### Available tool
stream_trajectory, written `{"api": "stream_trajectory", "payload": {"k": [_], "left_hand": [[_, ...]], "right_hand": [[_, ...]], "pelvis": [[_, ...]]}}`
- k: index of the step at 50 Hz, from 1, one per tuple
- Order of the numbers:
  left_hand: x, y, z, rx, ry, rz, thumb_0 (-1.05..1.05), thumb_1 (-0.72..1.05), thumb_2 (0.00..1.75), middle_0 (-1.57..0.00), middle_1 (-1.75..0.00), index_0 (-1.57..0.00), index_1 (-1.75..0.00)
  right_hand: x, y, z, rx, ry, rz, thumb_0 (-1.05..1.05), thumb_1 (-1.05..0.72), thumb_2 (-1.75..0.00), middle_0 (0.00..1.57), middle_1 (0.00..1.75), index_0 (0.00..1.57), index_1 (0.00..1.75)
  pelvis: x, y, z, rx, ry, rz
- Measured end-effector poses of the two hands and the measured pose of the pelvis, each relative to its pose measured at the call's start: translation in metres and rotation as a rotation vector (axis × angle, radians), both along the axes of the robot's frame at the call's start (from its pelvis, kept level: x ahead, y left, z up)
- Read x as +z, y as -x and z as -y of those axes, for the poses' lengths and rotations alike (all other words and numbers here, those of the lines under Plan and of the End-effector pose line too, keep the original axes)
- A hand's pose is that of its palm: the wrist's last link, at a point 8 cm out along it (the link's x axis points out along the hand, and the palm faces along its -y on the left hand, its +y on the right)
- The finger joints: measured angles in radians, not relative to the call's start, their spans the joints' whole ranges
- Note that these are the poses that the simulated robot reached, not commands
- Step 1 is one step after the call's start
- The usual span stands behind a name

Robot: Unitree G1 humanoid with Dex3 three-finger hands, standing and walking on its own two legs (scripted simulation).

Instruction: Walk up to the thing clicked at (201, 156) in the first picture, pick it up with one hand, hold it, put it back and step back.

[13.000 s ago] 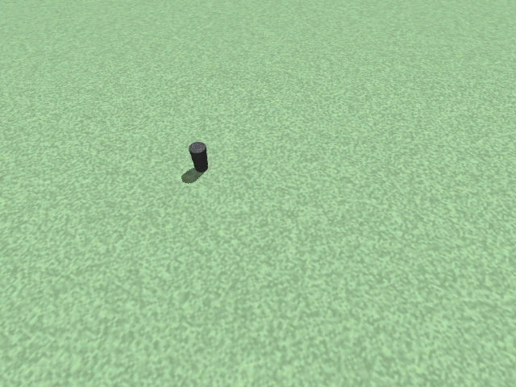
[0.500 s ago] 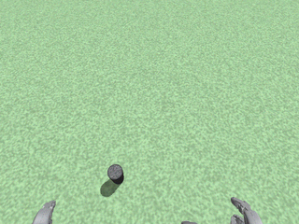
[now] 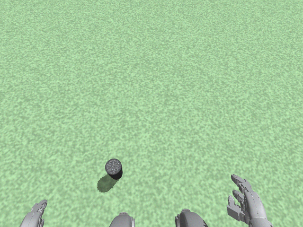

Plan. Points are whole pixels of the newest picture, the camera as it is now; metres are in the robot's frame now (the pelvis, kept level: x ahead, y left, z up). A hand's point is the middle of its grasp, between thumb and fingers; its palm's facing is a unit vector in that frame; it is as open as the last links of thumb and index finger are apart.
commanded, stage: go down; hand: left
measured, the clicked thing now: (115, 170) +0.45 +0.20 -0.63
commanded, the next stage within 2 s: none
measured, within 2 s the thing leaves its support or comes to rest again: neither
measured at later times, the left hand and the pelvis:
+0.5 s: hand (57, 189) +0.27 +0.33 -0.22, palm faces +0.13 -0.96 -0.25, open 17.0 cm; pelvis -0.06 -0.01 -0.16, yaw -2 degrees
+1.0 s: hand (57, 180) +0.32 +0.36 -0.28, palm faces +0.14 -0.98 -0.14, open 16.9 cm; pelvis -0.09 +0.00 -0.26, yaw -4 degrees
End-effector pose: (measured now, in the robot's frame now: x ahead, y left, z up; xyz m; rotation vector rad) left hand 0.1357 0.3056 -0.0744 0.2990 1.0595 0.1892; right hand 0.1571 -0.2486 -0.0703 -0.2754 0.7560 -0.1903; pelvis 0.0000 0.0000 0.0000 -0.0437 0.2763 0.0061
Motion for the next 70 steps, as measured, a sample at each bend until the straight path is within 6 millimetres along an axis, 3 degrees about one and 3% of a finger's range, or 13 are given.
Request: {"api": "stream_trajectory", "payload": {"k": [5, 10, 16, 22, 28, 34, 43, 55, 70], "left_hand": [[-0.008, 0.0, -0.004, 0.006, 0.0, 0.034, -0.01, -0.42, 0.13, -0.08, -0.11, -0.07, -0.12], [-0.036, -0.019, -0.023, 0.026, -0.001, 0.125, -0.01, -0.43, 0.13, -0.08, -0.11, -0.08, -0.12], [-0.073, -0.066, -0.041, -0.039, 0.014, 0.338, -0.01, -0.46, 0.12, -0.08, -0.12, -0.08, -0.12], [-0.104, -0.106, -0.057, -0.054, 0.037, 0.504, -0.01, -0.45, 0.08, -0.07, -0.08, -0.07, -0.08], [-0.136, -0.107, -0.075, -0.025, 0.064, 0.539, -0.01, -0.42, 0.08, -0.05, -0.05, -0.05, -0.05], [-0.155, -0.116, -0.086, -0.039, 0.076, 0.658, -0.01, -0.4, 0.1, -0.03, -0.06, -0.03, -0.06], [-0.178, -0.148, -0.094, -0.068, 0.114, 0.75, -0.01, -0.39, 0.12, -0.01, -0.09, -0.02, -0.08], [-0.201, -0.158, -0.109, -0.06, 0.127, 0.827, -0.01, -0.44, 0.12, -0.01, -0.11, -0.03, -0.1], [-0.218, -0.176, -0.113, -0.069, 0.149, 0.897, -0.01, -0.49, 0.11, -0.02, -0.12, -0.04, -0.11]], "right_hand": [[-0.011, 0.006, 0.001, 0.012, 0.008, -0.003, 0.01, -0.81, -0.87, 0.21, 0.3, 0.2, 0.3], [-0.036, 0.012, 0.008, 0.049, 0.033, 0.002, 0.0, -0.83, -0.87, 0.21, 0.3, 0.2, 0.3], [-0.09, 0.027, 0.021, 0.075, 0.074, -0.043, 0.0, -0.87, -0.88, 0.21, 0.3, 0.2, 0.3], [-0.152, 0.054, 0.029, 0.061, 0.076, -0.154, 0.0, -0.88, -0.88, 0.21, 0.3, 0.2, 0.3], [-0.202, 0.088, 0.028, 0.049, 0.049, -0.274, 0.01, -0.88, -0.89, 0.21, 0.3, 0.2, 0.3], [-0.238, 0.112, 0.028, 0.068, 0.062, -0.345, 0.01, -0.88, -0.89, 0.21, 0.3, 0.2, 0.3], [-0.262, 0.126, 0.033, 0.063, 0.104, -0.355, 0.0, -0.87, -0.89, 0.21, 0.3, 0.2, 0.3], [-0.289, 0.137, 0.034, 0.084, 0.136, -0.419, 0.0, -0.88, -0.89, 0.21, 0.3, 0.2, 0.3], [-0.32, 0.151, 0.031, 0.094, 0.143, -0.437, 0.0, -0.88, -0.89, 0.21, 0.3, 0.2, 0.3]], "pelvis": [[-0.011, 0.007, 0.003, 0.003, 0.002, -0.023], [-0.038, 0.022, 0.006, 0.001, 0.001, -0.081], [-0.089, 0.041, 0.008, -0.006, 0.001, -0.17], [-0.137, 0.055, 0.007, -0.018, 0.007, -0.238], [-0.172, 0.066, 0.006, -0.025, 0.009, -0.281], [-0.204, 0.079, 0.006, -0.026, 0.014, -0.297], [-0.238, 0.09, 0.004, -0.039, 0.033, -0.307], [-0.268, 0.092, -0.001, -0.037, 0.048, -0.312], [-0.303, 0.102, -0.003, -0.041, 0.06, -0.287]]}}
